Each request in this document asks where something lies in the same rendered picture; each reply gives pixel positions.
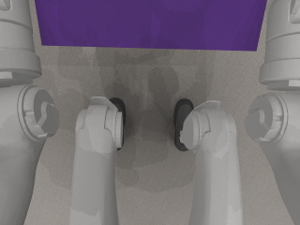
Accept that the carton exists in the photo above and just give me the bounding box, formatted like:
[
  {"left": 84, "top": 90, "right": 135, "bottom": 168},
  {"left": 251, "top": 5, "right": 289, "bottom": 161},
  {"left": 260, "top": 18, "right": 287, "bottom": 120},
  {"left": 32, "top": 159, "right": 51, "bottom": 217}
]
[{"left": 35, "top": 0, "right": 267, "bottom": 52}]

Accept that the robot left forearm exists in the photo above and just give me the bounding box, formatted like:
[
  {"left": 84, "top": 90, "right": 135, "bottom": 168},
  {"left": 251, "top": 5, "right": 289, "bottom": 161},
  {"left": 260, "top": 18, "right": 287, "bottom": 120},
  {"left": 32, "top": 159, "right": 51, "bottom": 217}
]
[{"left": 0, "top": 0, "right": 42, "bottom": 88}]

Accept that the robot right upper arm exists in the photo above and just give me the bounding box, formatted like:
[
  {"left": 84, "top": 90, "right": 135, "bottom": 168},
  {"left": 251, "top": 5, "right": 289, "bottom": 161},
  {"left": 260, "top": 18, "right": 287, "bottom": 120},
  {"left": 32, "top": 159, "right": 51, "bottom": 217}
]
[{"left": 244, "top": 92, "right": 300, "bottom": 225}]

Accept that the robot right thigh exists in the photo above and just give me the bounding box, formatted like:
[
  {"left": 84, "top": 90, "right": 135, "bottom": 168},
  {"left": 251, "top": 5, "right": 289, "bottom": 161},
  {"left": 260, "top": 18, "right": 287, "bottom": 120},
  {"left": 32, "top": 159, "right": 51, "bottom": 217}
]
[{"left": 186, "top": 109, "right": 244, "bottom": 225}]

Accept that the right robot shin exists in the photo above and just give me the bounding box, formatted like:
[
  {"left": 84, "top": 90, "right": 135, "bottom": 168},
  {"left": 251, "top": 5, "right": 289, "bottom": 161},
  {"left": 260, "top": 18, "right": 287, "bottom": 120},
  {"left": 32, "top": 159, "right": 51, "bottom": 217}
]
[{"left": 179, "top": 100, "right": 237, "bottom": 149}]

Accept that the robot right forearm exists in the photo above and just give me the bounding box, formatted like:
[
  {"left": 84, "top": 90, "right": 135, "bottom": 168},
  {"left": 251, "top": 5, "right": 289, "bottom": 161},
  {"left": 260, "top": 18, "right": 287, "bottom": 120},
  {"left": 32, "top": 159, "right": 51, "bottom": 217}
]
[{"left": 259, "top": 0, "right": 300, "bottom": 95}]

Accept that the robot left upper arm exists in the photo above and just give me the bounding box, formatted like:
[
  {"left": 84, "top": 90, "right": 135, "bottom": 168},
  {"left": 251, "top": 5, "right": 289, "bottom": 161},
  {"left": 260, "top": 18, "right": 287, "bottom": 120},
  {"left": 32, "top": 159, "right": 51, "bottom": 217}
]
[{"left": 0, "top": 84, "right": 60, "bottom": 225}]

